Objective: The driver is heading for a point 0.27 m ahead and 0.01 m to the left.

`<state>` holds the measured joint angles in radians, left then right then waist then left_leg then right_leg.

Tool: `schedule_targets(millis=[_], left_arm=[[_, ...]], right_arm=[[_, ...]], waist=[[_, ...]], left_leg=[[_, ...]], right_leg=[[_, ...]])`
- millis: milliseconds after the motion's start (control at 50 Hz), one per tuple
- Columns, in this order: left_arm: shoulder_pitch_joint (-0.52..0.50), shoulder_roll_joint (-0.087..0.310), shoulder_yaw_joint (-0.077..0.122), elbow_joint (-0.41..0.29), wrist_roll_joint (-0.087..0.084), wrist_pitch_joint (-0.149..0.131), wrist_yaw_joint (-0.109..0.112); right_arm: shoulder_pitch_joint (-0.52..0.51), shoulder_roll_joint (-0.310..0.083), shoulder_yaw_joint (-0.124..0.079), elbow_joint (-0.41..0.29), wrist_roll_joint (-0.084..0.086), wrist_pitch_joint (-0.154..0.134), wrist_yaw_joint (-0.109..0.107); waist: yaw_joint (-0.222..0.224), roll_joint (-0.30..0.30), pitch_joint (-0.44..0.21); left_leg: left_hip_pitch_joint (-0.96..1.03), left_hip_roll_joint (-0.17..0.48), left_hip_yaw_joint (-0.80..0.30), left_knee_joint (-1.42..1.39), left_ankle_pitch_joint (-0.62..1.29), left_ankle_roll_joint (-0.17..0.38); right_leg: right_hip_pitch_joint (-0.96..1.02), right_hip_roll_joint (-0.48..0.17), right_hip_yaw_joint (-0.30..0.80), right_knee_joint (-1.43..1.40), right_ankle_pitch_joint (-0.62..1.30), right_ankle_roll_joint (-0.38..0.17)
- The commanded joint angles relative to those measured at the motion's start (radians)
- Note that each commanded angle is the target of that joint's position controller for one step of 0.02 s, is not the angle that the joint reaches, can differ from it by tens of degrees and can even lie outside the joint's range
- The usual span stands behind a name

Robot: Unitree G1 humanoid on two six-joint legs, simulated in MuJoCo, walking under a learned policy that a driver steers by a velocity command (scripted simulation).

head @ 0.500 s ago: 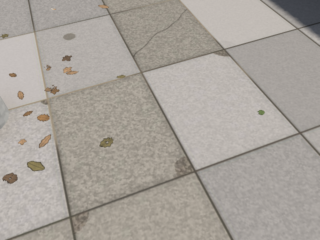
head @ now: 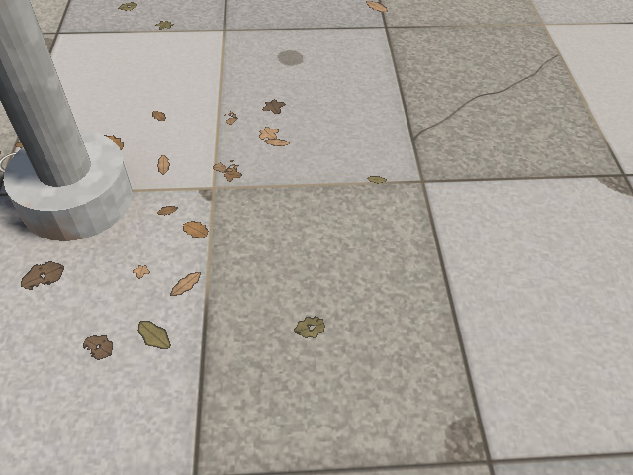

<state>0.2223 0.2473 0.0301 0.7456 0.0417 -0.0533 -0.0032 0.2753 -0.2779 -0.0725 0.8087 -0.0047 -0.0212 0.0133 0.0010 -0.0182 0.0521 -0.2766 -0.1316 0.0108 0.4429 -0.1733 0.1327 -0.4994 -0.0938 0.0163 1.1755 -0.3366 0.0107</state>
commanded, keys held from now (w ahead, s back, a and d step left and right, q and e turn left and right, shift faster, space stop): w+q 0.06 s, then no key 0.94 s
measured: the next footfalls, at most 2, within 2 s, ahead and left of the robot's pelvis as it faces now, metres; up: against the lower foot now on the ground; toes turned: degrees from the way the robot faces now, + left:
right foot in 0.32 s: +0.34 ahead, -0.11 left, +0.00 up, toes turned +7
left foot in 0.68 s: +0.23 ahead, +0.08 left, +0.00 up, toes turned +6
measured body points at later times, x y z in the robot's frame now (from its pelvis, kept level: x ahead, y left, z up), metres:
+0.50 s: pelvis +0.20 -0.05 +0.00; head +0.23 -0.06 +0.45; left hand +0.28 +0.21 -0.11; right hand +0.30 -0.30 -0.14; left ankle +0.12 +0.07 -0.68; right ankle +0.29 -0.11 -0.74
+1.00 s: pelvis +0.23 -0.03 +0.01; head +0.23 -0.03 +0.46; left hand +0.22 +0.22 -0.14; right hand +0.29 -0.26 -0.15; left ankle +0.19 +0.08 -0.74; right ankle +0.30 -0.11 -0.74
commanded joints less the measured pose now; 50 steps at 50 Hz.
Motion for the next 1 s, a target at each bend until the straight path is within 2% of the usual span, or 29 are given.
schedule_targets(millis=[20,60,100,160,220,260,280,300,320,340,360,380,400,420,440,460,500,540,600,640,660,680,700,720,740,800,880,1000], left_arm=[[0.082,0.079,0.019,-0.040,0.009,0.025,-0.007],[-0.006,0.078,0.018,-0.069,0.008,0.028,-0.008],[-0.066,0.074,0.016,-0.081,0.002,0.026,-0.007],[-0.114,0.059,0.007,-0.090,-0.009,0.018,-0.006],[-0.146,0.065,0.006,-0.093,-0.017,0.008,-0.004],[-0.103,0.084,0.011,-0.077,-0.014,-0.001,0.001],[-0.044,0.101,0.018,-0.056,-0.011,-0.007,0.006],[0.032,0.106,0.022,-0.027,-0.008,-0.018,0.012],[0.110,0.129,0.026,-0.006,-0.002,-0.036,0.019],[0.176,0.200,0.034,-0.015,0.005,-0.044,0.024],[0.171,0.210,0.046,-0.009,-0.026,-0.020,0.017],[0.128,0.143,0.029,-0.023,-0.048,-0.008,0.008],[0.053,0.085,0.012,-0.030,-0.046,-0.002,0.009],[0.002,0.051,-0.002,-0.030,-0.037,0.004,0.013],[-0.023,0.048,-0.006,-0.023,-0.034,0.008,0.020],[-0.031,0.059,-0.004,-0.012,-0.026,0.011,0.022],[-0.025,0.066,-0.004,0.010,-0.019,0.011,0.021],[-0.006,0.081,-0.001,0.032,-0.019,0.014,0.020],[0.002,0.102,0.008,0.054,-0.020,0.033,0.017],[-0.019,0.105,0.010,0.062,-0.029,0.051,0.020],[-0.003,0.096,0.008,0.072,-0.030,0.056,0.021],[0.006,0.080,0.006,0.077,-0.031,0.058,0.020],[0.031,0.063,0.005,0.079,-0.040,0.060,0.017],[0.023,0.048,0.003,0.098,-0.042,0.061,0.013],[0.035,0.041,0.003,0.116,-0.037,0.058,0.010],[0.070,0.064,0.009,0.166,-0.028,0.045,0.011],[0.060,0.045,0.002,0.211,-0.032,0.041,0.017],[0.075,0.031,-0.004,0.273,-0.032,0.044,0.025]], right_arm=[[0.027,-0.133,-0.031,-0.054,0.004,-0.031,-0.001],[0.064,-0.144,-0.034,-0.047,0.003,-0.032,-0.002],[0.095,-0.134,-0.030,-0.037,0.003,-0.032,-0.004],[0.141,-0.128,-0.025,-0.018,0.004,-0.030,-0.010],[0.157,-0.118,-0.017,-0.011,-0.005,-0.020,-0.020],[0.138,-0.122,-0.015,-0.011,-0.011,-0.017,-0.028],[0.117,-0.129,-0.016,-0.014,-0.011,-0.019,-0.033],[0.090,-0.135,-0.017,-0.014,-0.002,-0.022,-0.035],[0.086,-0.118,-0.010,-0.022,0.006,-0.031,-0.033],[0.183,-0.048,0.007,-0.045,0.015,-0.039,-0.034],[0.301,-0.058,0.001,-0.010,0.033,-0.020,-0.040],[0.263,-0.105,-0.004,0.021,-0.005,0.001,-0.043],[0.187,-0.095,-0.003,0.018,-0.018,0.012,-0.036],[0.140,-0.076,0.003,0.012,-0.018,0.022,-0.030],[0.118,-0.062,0.007,0.011,-0.020,0.036,-0.024],[0.138,-0.050,0.012,0.027,-0.022,0.049,-0.021],[0.149,-0.033,0.021,0.047,-0.016,0.061,-0.023],[0.114,-0.023,0.030,0.058,-0.016,0.069,-0.028],[0.070,-0.030,0.035,0.073,-0.012,0.073,-0.033],[0.083,-0.018,0.040,0.097,-0.015,0.064,-0.034],[0.072,-0.022,0.043,0.100,-0.020,0.056,-0.036],[0.066,-0.041,0.044,0.099,-0.031,0.045,-0.040],[0.031,-0.084,0.038,0.095,-0.027,0.036,-0.044],[0.011,-0.052,0.046,0.113,-0.012,0.027,-0.041],[-0.007,-0.026,0.056,0.122,-0.009,0.016,-0.041],[-0.003,-0.031,0.053,0.152,-0.003,0.002,-0.048],[0.042,-0.013,0.054,0.194,-0.004,0.006,-0.049],[0.052,-0.002,0.057,0.238,-0.003,0.006,-0.053]], waist=[[0.033,0.035,-0.067],[0.006,0.049,-0.034],[-0.015,0.062,-0.012],[-0.046,0.081,-0.050],[-0.069,0.098,-0.064],[-0.048,0.107,-0.066],[-0.020,0.107,-0.074],[0.025,0.087,-0.087],[0.058,0.035,-0.137],[0.026,-0.145,-0.271],[0.004,-0.263,-0.393],[-0.005,-0.096,-0.322],[-0.013,-0.045,-0.211],[-0.023,-0.033,-0.145],[-0.034,-0.071,-0.104],[-0.045,-0.102,-0.100],[-0.051,-0.106,-0.116],[-0.033,-0.112,-0.119],[-0.014,-0.127,-0.101],[-0.034,-0.102,-0.071],[-0.033,-0.073,-0.045],[-0.027,-0.029,-0.023],[0.014,0.058,0.012],[0.020,0.110,0.033],[0.035,0.121,0.021],[0.038,0.092,-0.001],[0.012,0.031,0.005],[0.009,0.013,0.003]], left_leg=[[0.060,0.247,-0.282,-0.226,0.277,0.157],[0.061,0.234,-0.288,-0.250,0.223,0.146],[0.096,0.226,-0.257,-0.223,0.405,0.117],[0.165,0.214,-0.200,-0.139,0.685,0.064],[0.218,0.219,-0.205,-0.082,0.725,0.038],[0.234,0.237,-0.237,-0.024,0.731,0.020],[0.235,0.240,-0.255,0.026,0.753,0.006],[0.234,0.216,-0.246,0.112,0.750,-0.014],[0.181,0.164,-0.225,0.246,0.611,-0.038],[0.035,0.077,-0.168,0.495,0.066,-0.068],[-0.094,-0.040,-0.107,0.698,-0.480,-0.089],[-0.114,0.004,-0.155,0.751,-0.444,-0.092],[-0.127,0.031,-0.155,0.734,-0.389,-0.101],[-0.116,0.060,-0.149,0.676,-0.350,-0.112],[-0.080,0.081,-0.134,0.612,-0.316,-0.125],[-0.021,0.075,-0.101,0.578,-0.284,-0.135],[0.031,0.079,-0.068,0.460,-0.277,-0.143],[0.047,0.094,-0.046,0.342,-0.269,-0.142],[0.079,0.102,-0.023,0.213,-0.211,-0.130],[0.160,0.099,-0.002,0.070,-0.112,-0.108],[0.191,0.116,-0.034,-0.008,-0.074,-0.091],[0.194,0.181,-0.122,-0.071,-0.074,-0.071],[0.086,0.246,-0.222,-0.122,-0.179,-0.041],[-0.073,0.266,-0.246,-0.178,-0.276,-0.036],[-0.126,0.259,-0.241,-0.209,-0.293,-0.056],[-0.055,0.212,-0.178,-0.182,-0.161,-0.085],[0.033,0.206,-0.156,-0.148,-0.080,-0.070],[0.052,0.207,-0.146,-0.144,-0.041,-0.067]], right_leg=[[-0.067,-0.018,-0.005,-0.079,0.059,0.028],[-0.122,-0.021,-0.010,-0.174,0.139,0.044],[-0.142,-0.010,-0.018,-0.286,0.214,0.049],[-0.093,0.029,-0.038,-0.403,0.290,0.031],[-0.038,0.070,-0.042,-0.502,0.309,0.004],[0.042,0.091,-0.025,-0.573,0.272,-0.025],[0.111,0.104,-0.017,-0.621,0.259,-0.044],[0.204,0.111,-0.025,-0.722,0.330,-0.064],[0.361,0.039,0.026,-0.770,0.573,-0.086],[0.602,-0.229,0.251,-0.665,1.112,-0.172],[0.676,-0.368,0.473,-0.693,1.264,-0.339],[0.557,-0.318,0.453,-0.750,1.020,-0.324],[0.447,-0.259,0.360,-0.798,0.804,-0.286],[0.360,-0.208,0.284,-0.849,0.684,-0.248],[0.288,-0.165,0.219,-0.890,0.607,-0.221],[0.234,-0.127,0.167,-0.902,0.582,-0.205],[0.219,-0.097,0.120,-0.906,0.534,-0.196],[0.232,-0.096,0.128,-0.917,0.401,-0.199],[0.208,-0.094,0.162,-0.942,0.110,-0.194],[0.136,-0.079,0.167,-0.947,-0.061,-0.161],[0.091,-0.071,0.170,-0.954,-0.132,-0.124],[0.067,-0.054,0.165,-0.933,-0.148,-0.083],[0.097,0.014,0.104,-0.901,-0.094,-0.052],[0.248,0.053,0.053,-0.854,0.035,-0.043],[0.354,0.047,0.053,-0.824,0.121,-0.045],[0.375,0.018,0.078,-0.830,0.177,-0.064],[0.312,0.015,0.083,-0.858,0.162,-0.060],[0.328,0.013,0.081,-0.856,0.195,-0.058]])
